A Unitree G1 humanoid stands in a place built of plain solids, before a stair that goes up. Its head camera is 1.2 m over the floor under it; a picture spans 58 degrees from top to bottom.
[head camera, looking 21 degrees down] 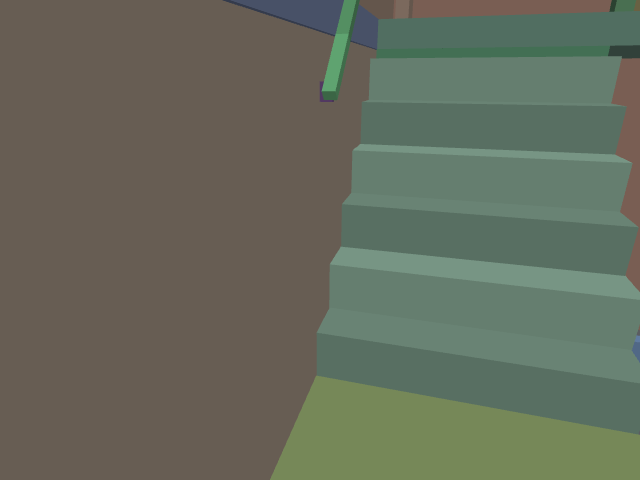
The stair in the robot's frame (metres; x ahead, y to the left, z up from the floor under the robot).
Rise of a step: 0.21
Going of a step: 0.21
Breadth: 1.20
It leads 16 degrees to the right of straight ahead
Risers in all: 7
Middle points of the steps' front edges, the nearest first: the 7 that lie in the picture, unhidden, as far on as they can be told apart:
1.36 -0.56 0.21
1.56 -0.62 0.43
1.77 -0.68 0.64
1.97 -0.73 0.85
2.18 -0.79 1.07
2.38 -0.85 1.28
2.58 -0.91 1.49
